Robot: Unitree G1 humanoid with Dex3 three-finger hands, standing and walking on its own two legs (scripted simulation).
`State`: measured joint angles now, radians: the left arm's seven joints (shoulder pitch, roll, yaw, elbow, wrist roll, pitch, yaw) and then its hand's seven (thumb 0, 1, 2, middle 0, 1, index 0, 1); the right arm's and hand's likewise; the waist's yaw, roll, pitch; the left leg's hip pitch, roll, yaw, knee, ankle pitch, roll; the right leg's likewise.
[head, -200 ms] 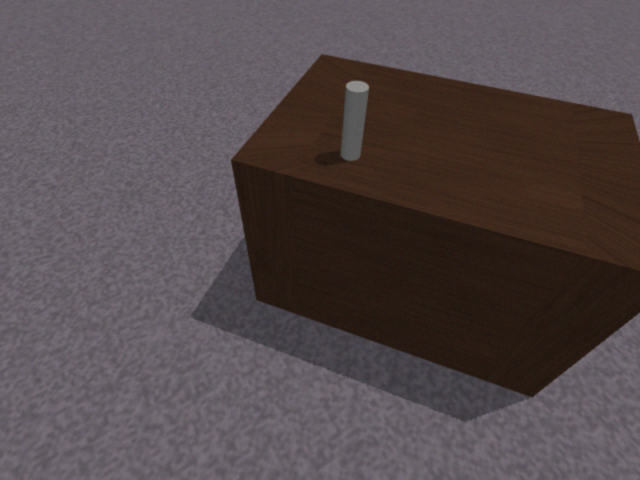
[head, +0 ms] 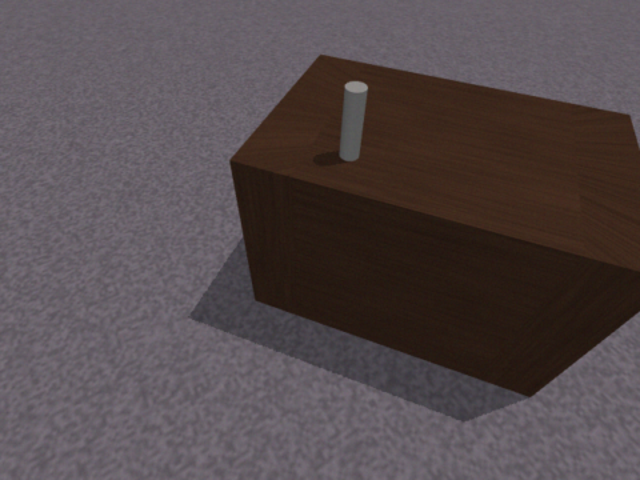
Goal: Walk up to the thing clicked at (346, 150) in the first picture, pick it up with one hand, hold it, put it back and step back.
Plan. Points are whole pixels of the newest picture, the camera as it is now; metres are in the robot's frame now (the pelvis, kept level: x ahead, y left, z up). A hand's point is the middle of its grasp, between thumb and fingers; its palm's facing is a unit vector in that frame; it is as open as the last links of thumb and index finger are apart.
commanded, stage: stand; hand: left
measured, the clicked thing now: (352, 123) +0.86 -0.06 -0.04
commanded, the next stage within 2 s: walk up in 0.92 s
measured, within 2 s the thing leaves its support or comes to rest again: neither
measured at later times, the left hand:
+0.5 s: hand out of the picture +0.08 +0.25 -0.16, palm faces -0.02 -0.94 -0.34, open 7.4 cm
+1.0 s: hand out of the picture +0.08 +0.26 -0.16, palm faces -0.06 -0.94 -0.34, open 7.4 cm
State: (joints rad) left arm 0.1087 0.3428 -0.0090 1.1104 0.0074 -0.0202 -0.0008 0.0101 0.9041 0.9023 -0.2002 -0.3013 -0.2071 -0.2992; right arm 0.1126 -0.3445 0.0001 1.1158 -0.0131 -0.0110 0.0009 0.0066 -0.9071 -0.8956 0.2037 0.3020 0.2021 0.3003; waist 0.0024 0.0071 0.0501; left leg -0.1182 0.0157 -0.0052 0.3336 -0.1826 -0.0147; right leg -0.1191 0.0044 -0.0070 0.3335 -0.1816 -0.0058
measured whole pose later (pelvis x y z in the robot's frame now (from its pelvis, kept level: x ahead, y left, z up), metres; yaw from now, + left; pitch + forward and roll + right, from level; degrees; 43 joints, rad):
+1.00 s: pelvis +0.01 +0.00 +0.00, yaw -3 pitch -2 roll +1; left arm 0.18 0.36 0.03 1.06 0.03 0.00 -0.04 0.01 0.90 0.90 -0.20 -0.30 -0.21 -0.30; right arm 0.15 -0.35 -0.04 1.06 -0.03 -0.04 0.02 0.01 -0.91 -0.90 0.21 0.30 0.20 0.30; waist 0.01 -0.01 0.03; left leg -0.11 0.01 0.04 0.38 -0.24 0.02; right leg -0.21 0.00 0.02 0.55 -0.37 -0.02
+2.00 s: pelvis +0.30 -0.09 -0.04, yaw -18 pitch -2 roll +0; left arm 0.21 0.43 0.05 0.81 0.01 -0.08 -0.01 0.01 0.91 0.90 -0.20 -0.30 -0.21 -0.30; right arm 0.34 -0.42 -0.05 0.82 -0.01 -0.01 0.01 0.01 -0.90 -0.90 0.21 0.30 0.20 0.30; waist -0.04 0.03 0.12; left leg -0.24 0.09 0.08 0.81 -0.49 0.00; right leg -0.42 0.01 -0.01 0.66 -0.20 -0.02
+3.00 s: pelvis +0.34 -0.08 -0.01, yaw -23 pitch -2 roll +1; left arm 0.07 0.36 0.01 1.09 0.00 0.00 -0.01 0.01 0.90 0.90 -0.20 -0.30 -0.21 -0.30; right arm 0.07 -0.37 -0.03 1.10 0.00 0.02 0.02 0.01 -0.91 -0.90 0.20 0.30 0.20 0.30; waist 0.01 -0.01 0.09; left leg -0.16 0.05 0.10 0.47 -0.28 -0.02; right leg -0.30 0.00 0.09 0.48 -0.15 0.02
